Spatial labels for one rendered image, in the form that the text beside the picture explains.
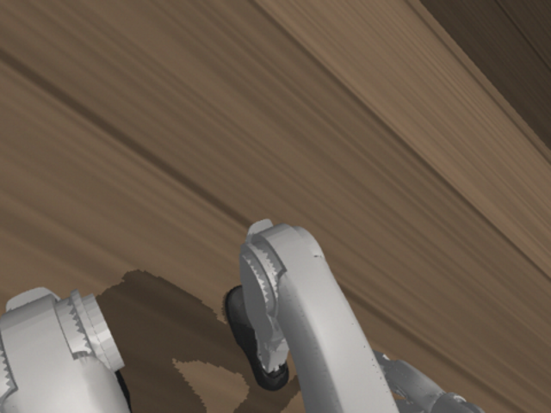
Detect right robot foot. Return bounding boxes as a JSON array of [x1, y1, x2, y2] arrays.
[[225, 285, 289, 391]]

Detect left robot foot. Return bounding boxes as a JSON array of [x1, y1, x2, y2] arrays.
[[115, 370, 132, 413]]

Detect right robot hand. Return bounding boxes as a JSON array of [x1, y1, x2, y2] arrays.
[[372, 349, 446, 413]]

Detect right robot arm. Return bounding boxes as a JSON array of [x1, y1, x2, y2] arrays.
[[431, 392, 485, 413]]

